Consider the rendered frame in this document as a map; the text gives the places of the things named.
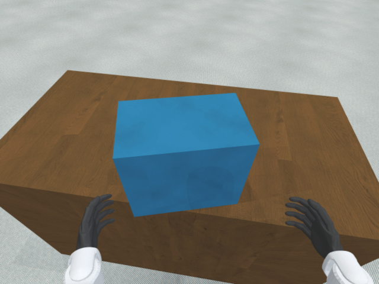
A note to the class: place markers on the robot right forearm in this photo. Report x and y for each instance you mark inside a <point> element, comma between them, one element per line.
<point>341,267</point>

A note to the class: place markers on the pedestal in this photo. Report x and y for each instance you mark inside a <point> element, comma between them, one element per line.
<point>59,156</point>

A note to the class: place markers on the left robot hand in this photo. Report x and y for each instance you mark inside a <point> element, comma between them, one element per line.
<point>90,226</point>

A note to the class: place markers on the robot left forearm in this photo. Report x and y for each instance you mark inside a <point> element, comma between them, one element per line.
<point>84,267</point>

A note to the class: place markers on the right robot hand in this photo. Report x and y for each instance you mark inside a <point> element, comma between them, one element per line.
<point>317,225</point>

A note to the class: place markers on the carton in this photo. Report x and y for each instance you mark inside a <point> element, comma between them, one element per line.
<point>182,153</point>

